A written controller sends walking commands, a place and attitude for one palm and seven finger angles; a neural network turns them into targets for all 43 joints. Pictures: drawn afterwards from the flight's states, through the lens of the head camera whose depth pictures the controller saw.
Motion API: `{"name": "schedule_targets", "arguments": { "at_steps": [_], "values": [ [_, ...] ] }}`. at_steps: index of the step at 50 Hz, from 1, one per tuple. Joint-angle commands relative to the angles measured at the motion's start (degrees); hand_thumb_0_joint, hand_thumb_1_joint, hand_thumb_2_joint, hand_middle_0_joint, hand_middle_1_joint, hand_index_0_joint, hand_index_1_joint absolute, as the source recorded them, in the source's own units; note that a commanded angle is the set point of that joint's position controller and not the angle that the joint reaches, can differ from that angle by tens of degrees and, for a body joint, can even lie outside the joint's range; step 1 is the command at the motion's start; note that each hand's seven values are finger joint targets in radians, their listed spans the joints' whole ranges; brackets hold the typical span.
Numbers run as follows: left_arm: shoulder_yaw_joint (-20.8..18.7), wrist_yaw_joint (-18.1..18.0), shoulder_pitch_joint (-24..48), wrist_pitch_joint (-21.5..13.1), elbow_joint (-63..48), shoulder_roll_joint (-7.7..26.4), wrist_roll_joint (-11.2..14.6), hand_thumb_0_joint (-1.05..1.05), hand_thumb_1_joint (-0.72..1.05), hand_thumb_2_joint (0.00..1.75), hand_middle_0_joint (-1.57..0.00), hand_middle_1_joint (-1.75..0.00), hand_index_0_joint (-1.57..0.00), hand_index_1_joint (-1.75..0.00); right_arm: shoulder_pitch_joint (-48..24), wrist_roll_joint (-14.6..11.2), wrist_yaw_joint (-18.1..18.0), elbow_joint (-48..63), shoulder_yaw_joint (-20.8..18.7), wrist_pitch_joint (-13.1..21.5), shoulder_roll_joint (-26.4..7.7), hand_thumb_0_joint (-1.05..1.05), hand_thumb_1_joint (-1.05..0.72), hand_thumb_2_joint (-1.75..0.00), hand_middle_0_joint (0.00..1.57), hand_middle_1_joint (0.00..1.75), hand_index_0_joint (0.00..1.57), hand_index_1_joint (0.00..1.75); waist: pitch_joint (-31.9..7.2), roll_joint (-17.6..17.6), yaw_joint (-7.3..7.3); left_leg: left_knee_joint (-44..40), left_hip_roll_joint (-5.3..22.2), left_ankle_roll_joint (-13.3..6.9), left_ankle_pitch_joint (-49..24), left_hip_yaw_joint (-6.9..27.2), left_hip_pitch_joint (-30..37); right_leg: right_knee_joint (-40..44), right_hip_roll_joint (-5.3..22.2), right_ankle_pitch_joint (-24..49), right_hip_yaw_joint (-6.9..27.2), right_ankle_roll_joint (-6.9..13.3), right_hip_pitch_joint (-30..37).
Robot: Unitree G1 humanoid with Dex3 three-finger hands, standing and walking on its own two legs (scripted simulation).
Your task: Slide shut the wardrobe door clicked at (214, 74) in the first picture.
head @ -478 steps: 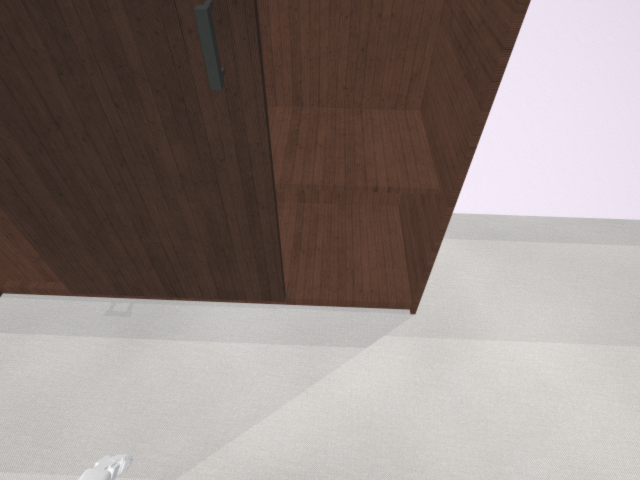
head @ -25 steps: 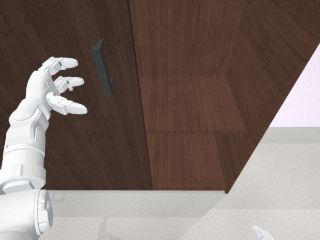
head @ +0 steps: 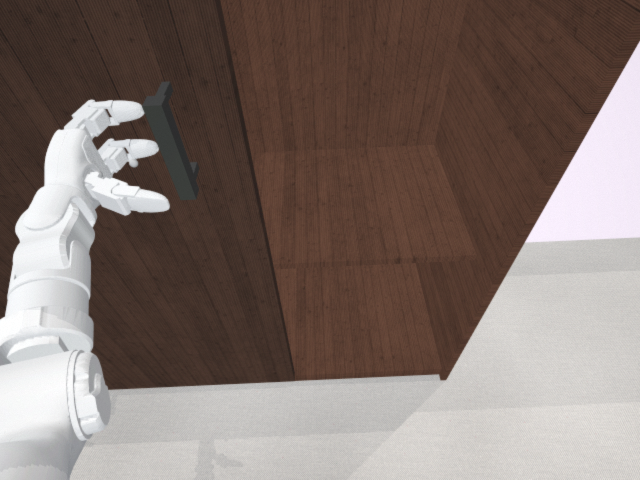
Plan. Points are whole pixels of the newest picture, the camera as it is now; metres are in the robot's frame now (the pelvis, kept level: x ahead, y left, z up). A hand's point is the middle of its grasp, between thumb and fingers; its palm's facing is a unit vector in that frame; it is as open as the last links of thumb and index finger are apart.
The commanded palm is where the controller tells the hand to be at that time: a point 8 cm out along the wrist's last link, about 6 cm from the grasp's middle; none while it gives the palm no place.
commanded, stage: move the hooked fingers beside the handle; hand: left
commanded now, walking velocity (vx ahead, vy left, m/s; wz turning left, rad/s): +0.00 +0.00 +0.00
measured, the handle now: (177, 142) +0.49 +0.18 +0.19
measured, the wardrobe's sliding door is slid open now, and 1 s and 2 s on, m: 0.46 0.46 0.46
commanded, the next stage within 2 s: feel for the door with the fingertips in 0.60 s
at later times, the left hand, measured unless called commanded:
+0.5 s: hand (130, 173) +0.42 +0.22 +0.19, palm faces +0.05 -1.00 -0.02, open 14.0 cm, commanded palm +0.40 +0.27 +0.19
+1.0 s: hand (157, 172) +0.42 +0.18 +0.19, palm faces +0.02 -1.00 +0.00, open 14.0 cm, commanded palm +0.40 +0.24 +0.19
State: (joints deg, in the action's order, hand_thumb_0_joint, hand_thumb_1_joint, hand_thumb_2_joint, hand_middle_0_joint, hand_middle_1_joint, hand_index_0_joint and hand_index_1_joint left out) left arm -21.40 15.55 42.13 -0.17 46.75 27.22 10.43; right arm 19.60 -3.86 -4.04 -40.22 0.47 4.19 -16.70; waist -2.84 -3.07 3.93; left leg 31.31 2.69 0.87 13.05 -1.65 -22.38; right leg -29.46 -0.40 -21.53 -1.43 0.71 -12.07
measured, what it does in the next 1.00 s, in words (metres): stands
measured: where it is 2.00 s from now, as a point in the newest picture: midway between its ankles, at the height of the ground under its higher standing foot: outside the picture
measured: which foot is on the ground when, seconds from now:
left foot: down 0.00-1.00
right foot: down 0.00-1.00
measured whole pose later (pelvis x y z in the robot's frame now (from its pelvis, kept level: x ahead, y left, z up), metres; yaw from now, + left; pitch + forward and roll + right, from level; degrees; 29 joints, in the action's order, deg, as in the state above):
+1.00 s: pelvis -0.02 +0.01 +0.00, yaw +1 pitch +3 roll -1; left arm -15.4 9.7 43.4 1.5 43.3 20.5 10.9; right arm 18.3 -4.0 -3.6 -40.8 0.6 5.4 -15.9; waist -2.2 -3.1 3.4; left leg 32.0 1.8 0.0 12.1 -1.1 -22.8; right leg -30.0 0.3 -20.7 -2.0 -0.2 -12.1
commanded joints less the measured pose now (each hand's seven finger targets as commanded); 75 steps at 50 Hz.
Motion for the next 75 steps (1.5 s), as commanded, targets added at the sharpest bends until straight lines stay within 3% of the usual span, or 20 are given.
{"name": "schedule_targets", "arguments": {
  "at_steps": [1, 4, 8, 12, 18, 21, 23, 27, 31, 35, 40, 42, 46, 50, 53, 58, 62, 66, 68, 75],
  "values": [
    [-2.5, 0.9, 22.7, -2.5, -13.3, 15.8, 1.3, 0.0, -0.5, 0.3, -0.3, -1.2, -0.3, -1.2, -1.4, -0.2, -0.3, 8.0, -3.2, 2.1, -8.1, 0.0, -0.9, -0.9, 0.2, 0.3, 0.2, 0.3, -16.5, 1.6, -1.0, 0.7, -3.1, -4.0, -18.5, 0.0, 17.1, 2.7, -0.8, 33.2, -0.3, -0.4, -3.0],
    [-3.4, 0.7, 22.5, -2.3, -16.2, 17.1, 1.2, 0.0, -0.5, 0.3, -0.3, -1.2, -0.3, -1.2, -1.6, -0.2, -0.3, 8.3, -3.4, 1.8, -8.3, 0.0, -0.9, -0.9, 0.2, 0.3, 0.2, 0.3, -17.6, 1.9, -0.94, 1.0, -3.1, -4.3, -18.8, 0.0, 17.7, 2.8, -0.8, 33.5, -0.3, -0.5, -2.7],
    [-1.8, 0.2, 22.7, -3.0, -22.6, 14.6, 1.9, 0.0, -0.5, 0.3, -0.3, -1.2, -0.3, -1.2, -2.9, -0.3, -0.4, 8.9, -3.3, 2.0, -7.6, 0.0, -0.9, -0.9, 0.2, 0.3, 0.2, 0.3, -19.2, -1.1, -0.74, 1.3, -2.9, -4.3, -20.6, 0.6, 21.3, 2.8, -1.1, 32.9, -0.4, -0.2, -3.2],
    [-0.8, -0.4, 24.2, -1.9, -21.1, 13.4, 2.5, 0.0, -0.5, 0.3, -0.3, -1.2, -0.3, -1.2, -3.3, -0.3, -0.8, 7.7, -3.0, 2.1, -7.8, 0.0, -0.9, -0.9, 0.2, 0.3, 0.2, 0.3, -15.9, 1.2, -0.11, 0.7, -2.8, -4.2, -17.8, 0.8, 19.9, 3.7, -0.9, 29.9, -0.8, 0.0, -4.1],
    [2.0, -1.4, 24.9, 0.1, -17.9, 10.4, 1.3, 0.0, -0.5, 0.3, -0.3, -1.2, -0.3, -1.2, -4.0, -0.4, -0.5, 8.0, -2.7, 2.1, -7.4, 0.0, -0.9, -0.9, 0.2, 0.3, 0.2, 0.3, -15.2, -0.4, 0.06, 0.6, -3.0, -3.8, -15.8, 1.2, 20.2, 3.5, -0.8, 26.8, -0.9, 0.1, -6.5],
    [-1.2, -1.9, 25.3, -0.7, -17.4, 13.6, 1.7, 0.0, -0.5, 0.3, -0.3, -1.2, -0.3, -1.2, -3.7, -0.1, -0.7, 8.1, -2.8, 2.0, -7.8, 0.0, -0.9, -0.9, 0.2, 0.3, 0.2, 0.3, -16.8, 2.4, -0.61, 0.3, -2.8, -3.7, -16.2, 1.7, 19.6, 3.1, -0.8, 27.1, -0.9, 0.1, -4.9],
    [-0.5, -1.9, 25.3, -1.4, -17.2, 12.7, 1.8, 0.0, -0.5, 0.3, -0.3, -1.2, -0.3, -1.2, -4.1, -0.2, -0.6, 8.4, -2.6, 2.0, -7.6, 0.0, -0.9, -0.9, 0.2, 0.3, 0.2, 0.3, -17.2, 3.1, -0.56, 0.4, -2.9, -3.8, -16.1, 1.4, 19.7, 3.1, -0.8, 27.6, -0.8, 0.0, -4.5],
    [0.2, -2.2, 26.3, -2.5, -17.2, 12.7, 1.1, 0.0, -0.5, 0.3, -0.3, -1.2, -0.3, -1.2, -3.9, 0.1, -0.5, 8.3, -2.4, 2.0, -7.5, 0.0, -0.9, -0.9, 0.2, 0.3, 0.2, 0.3, -16.8, 0.5, -0.8, 0.2, -2.8, -3.7, -15.1, 1.6, 19.5, 3.2, -0.6, 25.3, -0.8, 0.3, -4.7],
    [-0.1, -1.6, 26.0, -1.8, -13.5, 13.3, 1.1, 0.0, -0.5, 0.3, -0.3, -1.2, -0.3, -1.2, -3.6, -0.3, -0.7, 8.3, -2.4, 1.9, -7.7, 0.0, -0.9, -0.9, 0.2, 0.3, 0.2, 0.3, -14.0, 2.0, -0.31, -0.4, -2.7, -3.6, -12.5, 1.5, 17.5, 3.7, -0.8, 23.3, -0.7, 0.1, -6.1],
    [-0.5, -1.2, 27.2, -2.4, -14.6, 14.2, 1.0, 0.0, -0.5, 0.3, -0.3, -1.2, -0.3, -1.2, -3.2, -0.2, -0.7, 8.3, -2.5, 2.2, -7.8, 0.0, -0.9, -0.9, 0.2, 0.3, 0.2, 0.3, -15.5, 0.3, -0.37, -0.2, -2.7, -3.6, -12.5, 1.6, 18.4, 3.8, -0.8, 22.9, -0.6, 0.2, -6.0],
    [4.2, -1.2, 29.2, -3.6, -18.0, 7.5, 2.2, 0.0, -0.5, 0.3, -0.3, -1.2, -0.3, -1.2, -3.2, -0.3, -0.5, 8.0, -2.8, 3.3, -7.3, 0.0, -0.9, -0.9, 0.2, 0.3, 0.2, 0.3, -16.3, -0.9, 0.76, -0.3, -2.3, -3.4, -11.6, 2.6, 21.7, 4.3, -1.4, 19.5, -1.1, 0.3, -8.7],
    [3.7, -2.1, 28.6, -3.7, -19.3, 7.6, 2.5, 0.0, -0.5, 0.3, -0.3, -1.2, -0.3, -1.2, -3.0, -0.1, -0.4, 7.5, -2.9, 3.6, -7.4, 0.0, -0.9, -0.9, 0.2, 0.3, 0.2, 0.3, -17.3, -0.8, 0.09, -0.5, -2.2, -3.3, -12.4, 2.9, 22.0, 4.2, -1.3, 19.3, -1.4, 0.6, -7.6],
    [5.3, -4.8, 30.7, -2.1, -16.6, 4.9, 1.5, 0.0, -0.5, 0.3, -0.3, -1.2, -0.3, -1.2, -2.8, -0.2, 0.0, 6.6, -2.8, 4.1, -7.1, 0.0, -0.9, -0.9, 0.2, 0.3, 0.2, 0.3, -13.8, 0.1, 0.72, -1.3, -2.1, -3.1, -9.3, 2.9, 20.2, 4.6, -1.5, 16.1, -1.6, 0.2, -10.5],
    [1.8, -8.1, 28.8, -1.7, -15.9, 8.1, -0.1, 0.0, -0.5, 0.3, -0.3, -1.2, -0.3, -1.2, -2.6, 0.3, 0.4, 6.8, -2.7, 4.1, -7.1, 0.0, -0.9, -0.9, 0.2, 0.3, 0.2, 0.3, -15.6, 0.9, -0.84, -1.5, -2.2, -3.1, -10.3, 2.6, 19.0, 3.9, -1.3, 17.2, -1.4, 0.4, -8.1],
    [3.2, -9.1, 28.9, -2.7, -17.5, 6.3, -1.2, 0.0, -0.5, 0.3, -0.3, -1.2, -0.3, -1.2, -2.7, 0.4, 0.8, 7.2, -2.8, 4.2, -6.8, 0.0, -0.9, -0.9, 0.2, 0.3, 0.2, 0.3, -17.3, 1.9, -0.59, -1.0, -2.1, -3.3, -11.8, 2.0, 19.7, 3.4, -1.4, 19.4, -1.2, 0.2, -7.0],
    [-0.6, -8.5, 30.9, -3.3, -13.2, 11.6, -1.0, 0.0, -0.5, 0.3, -0.3, -1.2, -0.3, -1.2, -2.3, 0.4, 0.2, 6.7, -2.5, 3.7, -7.3, 0.0, -0.9, -0.9, 0.2, 0.3, 0.2, 0.3, -14.7, 4.4, -0.23, -1.1, -2.3, -3.6, -9.8, 0.9, 16.4, 4.0, -1.3, 20.3, -0.3, -0.2, -6.0],
    [1.5, -6.9, 34.7, -3.6, -9.1, 11.3, -1.9, 0.0, -0.5, 0.3, -0.3, -1.2, -0.3, -1.2, -1.0, 0.4, 0.2, 6.0, -2.5, 3.5, -7.2, 0.0, -0.9, -0.9, 0.2, 0.3, 0.2, 0.3, -13.3, 1.5, 0.85, -0.2, -2.6, -3.6, -8.8, 0.8, 15.4, 4.1, -0.9, 19.2, -0.1, -0.1, -7.2],
    [4.0, -4.8, 36.8, -4.7, -9.1, 8.1, -0.8, 0.0, -0.5, 0.3, -0.3, -1.2, -0.3, -1.2, -0.2, 0.3, 0.1, 5.9, -2.9, 3.9, -7.2, 0.0, -0.9, -0.9, 0.2, 0.3, 0.2, 0.3, -16.9, 0.5, 1.8, 0.6, -2.6, -3.4, -11.7, 1.1, 18.4, 3.5, -1.2, 22.3, 0.0, 0.0, -7.8],
    [3.0, -4.2, 36.2, -4.8, -7.4, 8.3, 0.1, 0.0, -0.5, 0.3, -0.3, -1.2, -0.3, -1.2, 0.3, 0.1, 0.1, 5.5, -3.1, 4.0, -7.5, 0.0, -0.9, -0.9, 0.2, 0.3, 0.2, 0.3, -16.8, 2.7, 1.9, 1.0, -2.6, -3.7, -12.0, 0.9, 17.9, 3.6, -1.4, 23.5, 0.0, -0.3, -7.8],
    [2.1, -4.3, 33.2, -4.9, -10.2, 8.8, 0.4, 0.0, -0.5, 0.3, -0.3, -1.2, -0.3, -1.2, 0.5, 0.2, 0.6, 5.4, -3.5, 3.9, -7.5, 0.0, -0.9, -0.9, 0.2, 0.3, 0.2, 0.3, -18.6, 1.4, 0.62, 1.5, -3.0, -3.8, -15.4, 0.9, 18.6, 2.8, -1.4, 27.2, -0.3, -0.1, -6.3]
  ]
}}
